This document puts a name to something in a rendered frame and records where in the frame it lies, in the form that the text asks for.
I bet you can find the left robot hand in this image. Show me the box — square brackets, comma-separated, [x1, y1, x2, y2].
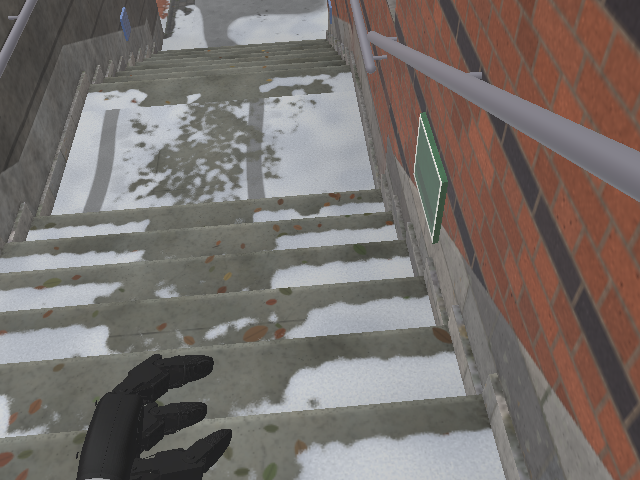
[76, 354, 232, 480]

